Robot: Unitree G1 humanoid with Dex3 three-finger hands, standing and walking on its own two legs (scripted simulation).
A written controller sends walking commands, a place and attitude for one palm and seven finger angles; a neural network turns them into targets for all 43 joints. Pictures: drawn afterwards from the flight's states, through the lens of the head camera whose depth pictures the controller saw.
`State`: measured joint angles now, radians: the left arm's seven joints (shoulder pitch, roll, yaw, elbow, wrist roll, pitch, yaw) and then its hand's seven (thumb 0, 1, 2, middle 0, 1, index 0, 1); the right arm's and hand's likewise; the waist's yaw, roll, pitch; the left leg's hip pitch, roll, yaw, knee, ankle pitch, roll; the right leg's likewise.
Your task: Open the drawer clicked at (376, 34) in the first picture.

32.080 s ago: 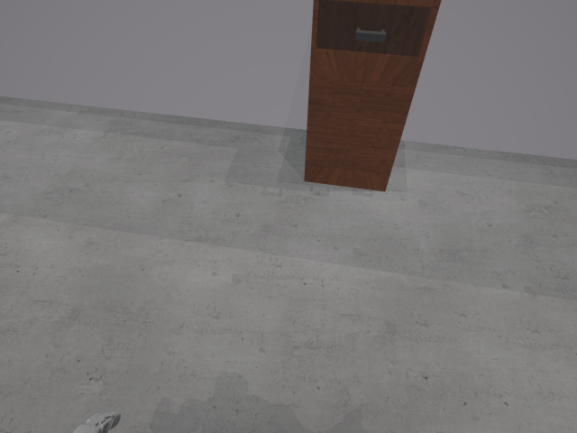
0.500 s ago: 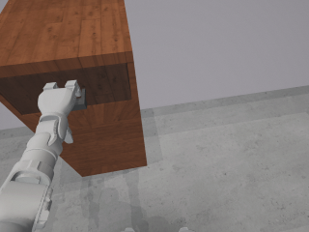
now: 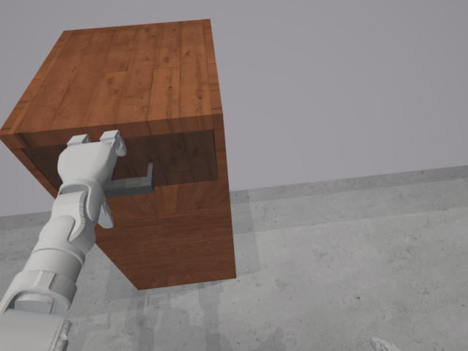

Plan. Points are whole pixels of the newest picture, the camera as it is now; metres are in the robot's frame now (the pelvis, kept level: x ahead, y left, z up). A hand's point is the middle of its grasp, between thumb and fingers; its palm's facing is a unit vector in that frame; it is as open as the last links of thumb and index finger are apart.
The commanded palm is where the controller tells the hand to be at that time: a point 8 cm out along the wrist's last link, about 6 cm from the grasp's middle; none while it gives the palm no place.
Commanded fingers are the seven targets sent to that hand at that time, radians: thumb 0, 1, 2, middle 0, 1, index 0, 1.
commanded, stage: lift the fingers back up to retry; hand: left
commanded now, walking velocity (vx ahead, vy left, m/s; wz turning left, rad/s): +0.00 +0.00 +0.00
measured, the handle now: (130, 178) +0.45 +0.25 +0.01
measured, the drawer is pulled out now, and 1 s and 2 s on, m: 0.00 0.00 0.00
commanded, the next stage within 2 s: re-aim the fingers above the handle in 0.06 s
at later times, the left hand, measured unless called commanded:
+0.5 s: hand (108, 182) +0.40 +0.26 +0.06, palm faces -0.07 +0.00 -1.00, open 13.8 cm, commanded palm +0.37 +0.25 +0.13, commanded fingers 0.00 -0.50 0.30 -0.30 -1.20 -0.30 -1.20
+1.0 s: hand (108, 187) +0.39 +0.26 +0.06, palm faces -0.07 -0.02 -1.00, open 13.8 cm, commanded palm +0.37 +0.25 +0.13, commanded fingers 0.00 -0.50 0.30 -0.30 -1.20 -0.30 -1.20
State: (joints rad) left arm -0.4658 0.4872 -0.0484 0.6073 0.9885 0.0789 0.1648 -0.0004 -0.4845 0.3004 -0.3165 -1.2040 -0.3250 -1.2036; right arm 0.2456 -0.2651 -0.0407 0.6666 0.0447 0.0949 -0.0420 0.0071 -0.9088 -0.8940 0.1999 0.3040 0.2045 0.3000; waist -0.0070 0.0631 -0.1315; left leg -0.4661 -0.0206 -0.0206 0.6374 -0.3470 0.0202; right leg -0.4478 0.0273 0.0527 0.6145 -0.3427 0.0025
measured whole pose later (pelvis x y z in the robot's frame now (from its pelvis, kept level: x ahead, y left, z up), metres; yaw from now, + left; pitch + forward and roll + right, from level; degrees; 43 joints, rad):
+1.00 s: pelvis -0.01 -0.01 +0.00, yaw +1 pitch +10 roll +0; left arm -0.54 0.50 -0.07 0.73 0.99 0.03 0.13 0.00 -0.48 0.30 -0.32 -1.20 -0.32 -1.20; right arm 0.26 -0.27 -0.04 0.69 0.04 0.09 -0.07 0.01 -0.91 -0.89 0.20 0.30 0.20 0.30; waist -0.02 0.06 -0.11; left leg -0.49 -0.02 -0.04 0.64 -0.33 0.01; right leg -0.47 0.03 0.03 0.63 -0.33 -0.01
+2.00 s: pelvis -0.01 -0.02 +0.00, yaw +2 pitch +9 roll +0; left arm -0.53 0.42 -0.14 0.61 1.01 -0.04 0.16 0.00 -0.48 0.30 -0.32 -1.20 -0.32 -1.20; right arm 0.23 -0.27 -0.05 0.70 0.03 0.08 -0.07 0.01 -0.91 -0.89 0.20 0.30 0.20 0.30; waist 0.00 0.05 -0.09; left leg -0.46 -0.02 -0.05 0.63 -0.33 0.00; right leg -0.44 0.03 0.02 0.64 -0.35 -0.02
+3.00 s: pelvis -0.02 -0.01 -0.01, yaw +0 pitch +14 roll +0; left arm -0.61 0.42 -0.07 0.85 1.07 -0.02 0.31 0.00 -0.48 0.30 -0.31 -1.20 -0.32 -1.22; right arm 0.28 -0.25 -0.06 0.70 0.02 0.06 -0.04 0.01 -0.91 -0.89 0.20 0.30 0.21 0.30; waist -0.03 0.04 -0.12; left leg -0.62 -0.02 -0.03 0.73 -0.36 0.01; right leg -0.60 0.03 0.04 0.72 -0.36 -0.01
